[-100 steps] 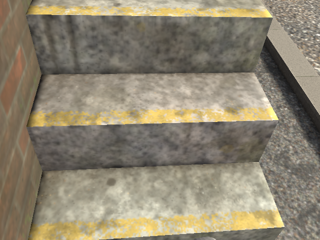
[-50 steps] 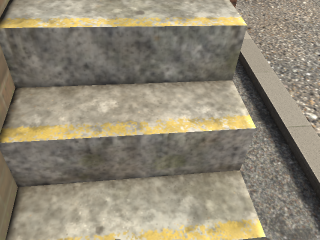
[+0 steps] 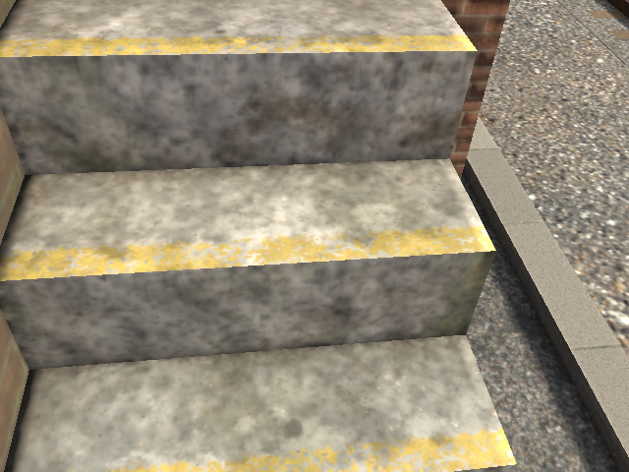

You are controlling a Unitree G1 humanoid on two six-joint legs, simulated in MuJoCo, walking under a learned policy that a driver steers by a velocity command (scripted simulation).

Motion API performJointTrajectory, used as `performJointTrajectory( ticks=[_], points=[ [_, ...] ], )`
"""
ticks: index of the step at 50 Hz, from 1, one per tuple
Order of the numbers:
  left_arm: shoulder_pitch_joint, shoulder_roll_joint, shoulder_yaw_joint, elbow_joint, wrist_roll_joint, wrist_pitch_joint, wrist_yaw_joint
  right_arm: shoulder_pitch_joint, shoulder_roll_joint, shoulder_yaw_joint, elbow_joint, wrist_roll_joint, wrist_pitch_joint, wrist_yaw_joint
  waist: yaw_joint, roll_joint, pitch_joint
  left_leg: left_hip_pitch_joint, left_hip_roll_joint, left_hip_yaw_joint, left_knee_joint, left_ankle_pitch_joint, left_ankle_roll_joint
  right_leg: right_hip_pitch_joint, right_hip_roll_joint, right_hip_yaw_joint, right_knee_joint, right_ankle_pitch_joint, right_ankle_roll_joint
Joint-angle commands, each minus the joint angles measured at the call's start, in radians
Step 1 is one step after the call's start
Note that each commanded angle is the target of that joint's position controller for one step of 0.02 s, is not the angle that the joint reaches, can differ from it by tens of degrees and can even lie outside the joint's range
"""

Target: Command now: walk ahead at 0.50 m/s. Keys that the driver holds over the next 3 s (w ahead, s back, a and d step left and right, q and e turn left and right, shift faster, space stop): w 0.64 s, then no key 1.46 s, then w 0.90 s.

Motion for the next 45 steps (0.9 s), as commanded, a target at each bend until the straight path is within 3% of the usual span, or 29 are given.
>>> performJointTrajectory(
  ticks=[1, 4, 6, 7, 8, 9, 10, 11, 12, 13, 14, 15, 16, 17, 18, 19, 22, 27, 32, 34, 36, 37, 38, 39, 40, 41, 42, 43, 45],
  points=[
    [-0.027, -0.042, -0.019, -0.071, -0.010, 0.029, 0.001, 0.008, -0.031, 0.003, -0.059, -0.001, -0.022, -0.026, 0.011, 0.115, 0.125, 0.124, 0.259, -0.289, -0.338, 0.450, 0.139, -0.379, -0.055, -0.057, 0.239, -0.060, 0.030],
    [-0.141, -0.087, -0.050, -0.148, -0.015, 0.025, 0.006, 0.097, -0.032, 0.001, -0.061, 0.012, -0.011, -0.037, -0.032, 0.154, 0.156, 0.228, 0.225, -0.228, -0.331, 0.441, 0.080, -0.596, -0.116, -0.119, 0.162, -0.081, 0.045],
    [-0.375, -0.086, -0.081, -0.306, -0.007, 0.018, 0.020, 0.127, -0.021, 0.005, -0.050, 0.056, -0.021, -0.050, -0.059, 0.211, 0.153, -0.019, 0.194, -0.180, -0.538, 0.458, 0.083, -0.325, -0.189, -0.304, -0.249, -0.045, 0.070],
    [-0.490, -0.110, -0.119, -0.381, -0.033, 0.011, 0.023, 0.104, -0.056, -0.005, -0.042, 0.098, -0.023, -0.074, -0.057, 0.208, 0.176, -0.260, 0.206, -0.124, -0.771, 0.566, 0.083, 0.117, -0.226, -0.421, -0.688, -0.160, 0.071],
    [-0.468, -0.121, -0.111, -0.392, -0.059, 0.014, 0.043, 0.199, -0.059, 0.004, 0.017, 0.104, -0.035, -0.079, -0.046, 0.241, 0.067, -0.275, 0.219, -0.133, -0.762, 1.072, 0.097, 0.483, -0.138, -0.499, -0.762, -0.116, 0.073],
    [-0.309, -0.035, -0.050, -0.345, -0.057, 0.014, 0.050, 0.229, -0.105, 0.013, 0.057, 0.048, -0.070, -0.065, 0.030, 0.338, -0.054, -0.111, 0.295, -0.079, -0.579, 2.018, 0.141, 0.646, -0.034, -0.552, -0.676, -0.273, 0.028],
    [-0.134, 0.051, -0.005, -0.303, -0.025, 0.039, 0.055, 0.125, -0.276, -0.025, 0.037, 0.027, -0.080, -0.062, 0.183, 0.471, -0.127, 0.112, 0.319, -0.068, -0.437, 2.441, 0.145, 0.621, -0.042, -0.440, -0.802, -0.301, -0.014],
    [0.064, 0.181, 0.050, -0.266, 0.018, 0.051, 0.056, 0.006, -0.349, -0.050, -0.010, 0.021, -0.097, -0.045, 0.326, 0.433, -0.225, 0.185, 0.340, -0.106, -0.262, 2.452, 0.164, 0.756, -0.073, -0.265, -0.966, -0.334, -0.059],
    [0.316, 0.256, 0.094, -0.185, 0.063, 0.064, 0.066, -0.039, -0.294, -0.057, -0.051, 0.026, -0.114, -0.018, 0.388, 0.232, -0.324, -0.136, 0.297, -0.168, 0.037, 2.222, 0.132, 1.070, -0.200, 0.149, -1.127, -0.347, -0.197],
    [0.563, 0.402, 0.155, -0.039, 0.113, 0.093, 0.094, -0.106, -0.234, -0.061, -0.086, 0.052, -0.128, 0.012, 0.400, -0.071, -0.396, -0.390, 0.093, -0.229, 0.365, 1.426, 0.128, 1.252, -0.370, 0.798, -1.653, -0.773, -0.328],
    [0.517, 0.361, 0.134, 0.014, 0.119, 0.100, 0.120, -0.214, -0.176, -0.068, -0.069, 0.024, -0.126, 0.048, 0.340, -0.174, -0.361, -0.452, -0.089, -0.344, 1.021, 0.456, 0.089, 1.089, -0.507, 1.160, -1.949, -0.879, -0.371],
    [0.395, 0.151, 0.066, 0.062, 0.090, 0.086, 0.122, -0.350, -0.059, -0.059, -0.189, 0.005, -0.126, 0.079, 0.218, -0.113, -0.143, -0.623, -0.107, -0.465, 1.512, 0.297, 0.098, 0.828, -0.526, 1.040, -1.933, -0.773, -0.263],
    [0.202, 0.051, 0.034, 0.077, 0.062, 0.068, 0.108, -0.450, 0.060, -0.017, -0.334, 0.009, -0.108, 0.082, 0.081, -0.120, 0.069, -0.779, -0.086, -0.422, 1.754, 0.115, 0.100, 0.592, -0.517, 0.725, -1.850, -0.683, -0.175],
    [0.116, 0.004, 0.023, 0.129, 0.024, 0.042, 0.079, -0.430, 0.054, -0.006, -0.391, 0.014, -0.087, 0.073, -0.004, -0.026, 0.159, -0.829, -0.030, -0.340, 1.800, 0.016, 0.128, 0.447, -0.460, 0.414, -1.784, -0.622, -0.066],
    [0.087, -0.048, 0.007, 0.170, 0.037, 0.031, 0.059, -0.411, 0.083, 0.014, -0.444, 0.018, -0.081, 0.059, -0.057, -0.015, 0.153, -0.888, -0.012, -0.327, 1.838, 0.042, 0.153, 0.463, -0.393, 0.195, -1.739, -0.425, 0.032],
    [0.036, -0.052, 0.008, 0.192, 0.061, 0.034, 0.038, -0.302, 0.076, 0.018, -0.427, 0.063, -0.076, 0.058, -0.126, 0.000, 0.147, -0.885, -0.007, -0.305, 1.743, 0.088, 0.134, 0.444, -0.343, -0.023, -1.698, -0.345, 0.070],
    [0.069, 0.072, 0.021, 0.251, 0.111, 0.019, -0.001, -0.316, 0.063, 0.037, -0.408, 0.103, -0.047, 0.012, -0.107, -0.030, 0.199, -1.005, -0.054, -0.213, 1.994, 0.188, 0.044, 0.380, -0.372, -0.164, -1.807, -0.230, 0.032],
    [0.200, 0.184, 0.035, 0.244, 0.068, -0.007, 0.003, -0.556, 0.008, 0.055, -0.481, 0.079, -0.012, -0.095, 0.002, -0.083, 0.224, -1.079, 0.001, -0.094, 1.614, 0.339, -0.048, 0.426, -0.372, -0.210, -1.963, -0.295, -0.028],
    [0.360, 0.228, 0.083, 0.356, 0.018, 0.008, 0.074, -0.672, 0.033, 0.090, -0.510, 0.055, 0.004, -0.066, 0.050, -0.118, 0.054, -1.212, 0.223, -0.073, 1.348, 0.076, -0.009, 1.058, -0.529, -0.152, -2.071, -0.010, -0.036],
    [0.236, 0.253, 0.087, 0.331, 0.002, 0.036, 0.079, -0.723, -0.005, 0.087, -0.557, 0.037, -0.018, -0.034, -0.011, -0.125, -0.003, -0.666, 0.159, 0.063, 0.852, -0.036, 0.050, 0.848, -0.449, -0.320, -2.050, 0.690, -0.027],
    [0.293, 0.359, 0.106, 0.358, -0.001, 0.049, 0.071, -0.416, -0.126, 0.022, -0.464, 0.017, -0.027, -0.034, -0.113, -0.273, -0.229, -0.297, 0.013, 0.009, 0.660, -0.097, 0.050, 1.037, -0.470, -0.256, -1.746, 1.746, -0.053],
    [0.229, 0.382, 0.113, 0.335, -0.029, 0.045, 0.064, -0.303, -0.171, 0.006, -0.419, 0.008, -0.021, -0.028, -0.152, -0.316, -0.274, -0.242, 0.007, -0.114, 0.364, -0.025, 0.039, 1.130, -0.446, -0.230, -1.575, 1.718, -0.037],
    [0.261, 0.303, 0.106, 0.313, 0.008, 0.043, 0.057, -0.167, -0.333, -0.053, -0.328, -0.015, 0.001, -0.031, -0.108, 0.065, -0.283, -0.056, 0.147, -0.417, 0.196, 0.666, 0.071, 0.929, -0.345, -0.233, -1.320, 1.171, 0.016],
    [0.395, 0.145, 0.082, 0.372, 0.012, 0.039, 0.029, -0.051, -0.349, -0.077, -0.253, -0.017, 0.042, -0.034, -0.063, 0.474, -0.445, 0.209, 0.350, -0.814, -0.157, 0.667, 0.259, 0.635, -0.078, -0.117, -0.882, 0.018, 0.117],
    [0.461, 0.131, 0.092, 0.411, -0.026, 0.018, 0.016, -0.083, -0.305, -0.079, -0.259, -0.034, 0.039, -0.021, -0.054, 0.323, -0.500, 0.167, 0.423, -0.981, -0.277, 0.000, 0.295, 0.535, -0.007, 0.132, -0.451, -0.075, 0.139],
    [0.201, 0.106, 0.093, 0.295, -0.039, 0.033, -0.001, -0.178, -0.245, -0.073, -0.236, 0.007, 0.049, -0.012, -0.053, 0.207, -0.301, -0.072, 0.339, -0.876, -0.266, -0.304, 0.221, 0.411, -0.042, 0.088, -0.274, -0.042, 0.110],
    [0.067, 0.071, 0.083, 0.201, -0.012, 0.057, 0.023, -0.282, -0.164, -0.055, -0.218, 0.034, 0.050, -0.014, -0.009, 0.140, -0.052, -0.257, 0.312, -0.761, -0.246, -0.360, 0.161, 0.302, -0.081, 0.035, -0.232, -0.027, 0.073],
    [0.051, 0.054, 0.073, 0.169, 0.004, 0.066, 0.048, -0.325, -0.067, -0.031, -0.182, 0.030, 0.044, -0.015, 0.033, 0.098, 0.053, -0.384, 0.282, -0.625, -0.143, -0.290, 0.123, 0.255, -0.095, 0.027, -0.217, 0.023, 0.037],
    [0.173, 0.045, 0.064, 0.169, 0.000, 0.071, 0.043, -0.342, 0.042, -0.001, -0.140, 0.015, 0.032, -0.013, 0.110, 0.048, 0.070, -0.390, 0.218, -0.464, -0.091, -0.109, 0.059, 0.272, -0.059, 0.069, -0.185, 0.102, -0.025]
  ],
)
Next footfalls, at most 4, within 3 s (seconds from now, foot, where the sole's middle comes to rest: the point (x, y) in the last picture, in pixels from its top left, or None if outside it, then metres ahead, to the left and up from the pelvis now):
0.20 right None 0.29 -0.11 -0.55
0.74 left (160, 427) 0.48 0.23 -0.34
1.14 right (332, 403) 0.52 -0.03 -0.34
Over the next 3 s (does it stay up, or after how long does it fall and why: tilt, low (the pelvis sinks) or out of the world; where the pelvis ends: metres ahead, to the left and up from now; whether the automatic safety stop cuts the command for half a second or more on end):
stays up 0.52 0.07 0.44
